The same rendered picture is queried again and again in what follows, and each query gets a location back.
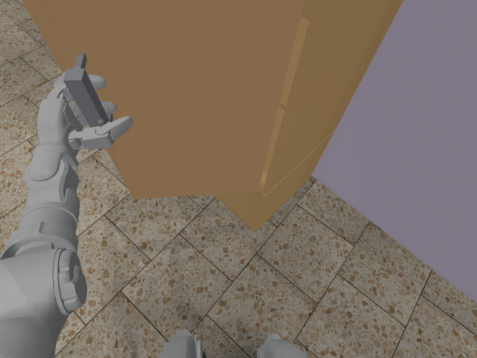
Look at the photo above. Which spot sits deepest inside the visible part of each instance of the robot right shin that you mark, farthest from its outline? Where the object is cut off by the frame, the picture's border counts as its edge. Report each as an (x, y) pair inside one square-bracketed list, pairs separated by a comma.
[(272, 337)]

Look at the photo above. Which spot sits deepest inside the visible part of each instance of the cupboard door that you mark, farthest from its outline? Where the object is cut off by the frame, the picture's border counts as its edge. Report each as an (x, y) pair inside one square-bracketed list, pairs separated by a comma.
[(201, 79)]

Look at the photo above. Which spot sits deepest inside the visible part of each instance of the handle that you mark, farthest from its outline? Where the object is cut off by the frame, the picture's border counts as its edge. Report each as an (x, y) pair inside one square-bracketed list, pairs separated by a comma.
[(84, 94)]

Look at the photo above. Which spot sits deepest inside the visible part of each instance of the robot left forearm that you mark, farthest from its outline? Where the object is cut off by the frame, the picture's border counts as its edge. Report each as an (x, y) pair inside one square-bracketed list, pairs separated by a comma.
[(50, 217)]

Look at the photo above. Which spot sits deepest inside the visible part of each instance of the left robot hand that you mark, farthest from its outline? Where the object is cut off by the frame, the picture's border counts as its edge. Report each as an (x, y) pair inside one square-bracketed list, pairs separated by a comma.
[(56, 120)]

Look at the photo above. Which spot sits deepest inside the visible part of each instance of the left robot upper arm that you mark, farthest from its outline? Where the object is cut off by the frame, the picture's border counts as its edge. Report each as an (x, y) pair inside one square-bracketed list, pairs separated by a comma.
[(38, 291)]

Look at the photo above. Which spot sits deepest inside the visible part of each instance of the right robot thigh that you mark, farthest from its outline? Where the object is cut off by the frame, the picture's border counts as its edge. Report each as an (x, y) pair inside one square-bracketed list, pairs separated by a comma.
[(279, 348)]

